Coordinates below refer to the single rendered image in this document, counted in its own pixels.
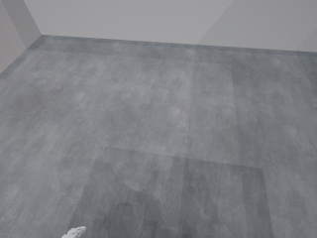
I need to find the robot left hand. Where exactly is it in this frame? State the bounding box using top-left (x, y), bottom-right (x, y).
top-left (61, 226), bottom-right (86, 238)

